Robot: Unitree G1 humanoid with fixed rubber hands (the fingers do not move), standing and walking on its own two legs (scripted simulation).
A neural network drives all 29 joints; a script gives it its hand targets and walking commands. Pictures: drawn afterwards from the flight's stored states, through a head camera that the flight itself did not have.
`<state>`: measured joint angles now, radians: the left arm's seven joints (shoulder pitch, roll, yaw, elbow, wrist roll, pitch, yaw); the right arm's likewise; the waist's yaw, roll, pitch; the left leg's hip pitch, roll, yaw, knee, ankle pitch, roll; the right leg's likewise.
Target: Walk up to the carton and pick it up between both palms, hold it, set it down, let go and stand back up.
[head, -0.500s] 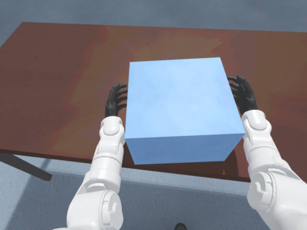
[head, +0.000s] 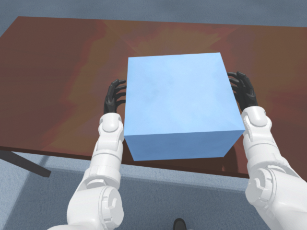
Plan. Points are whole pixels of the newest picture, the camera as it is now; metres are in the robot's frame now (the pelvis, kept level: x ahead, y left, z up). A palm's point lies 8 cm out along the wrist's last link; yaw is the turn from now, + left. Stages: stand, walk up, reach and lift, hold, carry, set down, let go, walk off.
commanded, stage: set down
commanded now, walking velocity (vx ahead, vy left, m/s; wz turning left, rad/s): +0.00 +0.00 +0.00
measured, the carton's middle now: (176, 107) +0.43 -0.05 +0.01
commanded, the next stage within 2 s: none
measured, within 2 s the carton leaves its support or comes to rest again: neither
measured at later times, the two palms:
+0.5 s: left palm (114, 108) +0.43 +0.13 +0.03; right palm (245, 95) +0.44 -0.24 +0.04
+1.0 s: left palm (102, 95) +0.43 +0.14 +0.09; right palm (276, 81) +0.44 -0.29 +0.10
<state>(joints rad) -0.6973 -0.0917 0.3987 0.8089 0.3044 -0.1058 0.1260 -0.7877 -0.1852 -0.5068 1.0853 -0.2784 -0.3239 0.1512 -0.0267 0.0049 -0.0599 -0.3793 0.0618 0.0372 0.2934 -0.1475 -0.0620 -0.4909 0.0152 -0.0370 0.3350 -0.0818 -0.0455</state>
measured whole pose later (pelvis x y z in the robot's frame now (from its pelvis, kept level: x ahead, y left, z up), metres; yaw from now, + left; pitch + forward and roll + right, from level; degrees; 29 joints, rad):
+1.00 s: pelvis -0.02 -0.01 -0.02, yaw -2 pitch +23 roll +2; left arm -0.85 0.14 0.05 0.78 -0.15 0.06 0.19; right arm -0.98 -0.58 0.11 1.18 0.45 -0.11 0.17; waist 0.06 -0.01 -0.22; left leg -0.69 0.08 0.05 0.48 -0.19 -0.07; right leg -0.79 0.04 0.00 0.47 -0.08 -0.06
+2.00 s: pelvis +0.01 +0.00 +0.00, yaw -2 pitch +7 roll +0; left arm -0.24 0.07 0.08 0.02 -0.03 0.40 0.16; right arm -0.37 -0.58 -0.04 0.57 0.41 0.04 0.22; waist -0.02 -0.02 -0.05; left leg -0.25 0.06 0.00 0.35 -0.22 -0.06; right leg -0.36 0.04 -0.01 0.36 -0.12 -0.04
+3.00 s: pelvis +0.02 +0.01 +0.00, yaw -3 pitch -1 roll +0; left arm 0.29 0.02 -0.05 0.09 0.05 -0.02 0.20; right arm 0.24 -0.44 -0.04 0.42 0.36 -0.25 0.23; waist -0.01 -0.03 0.01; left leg -0.08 0.06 0.00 0.36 -0.27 -0.05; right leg -0.20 0.05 0.02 0.37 -0.16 -0.04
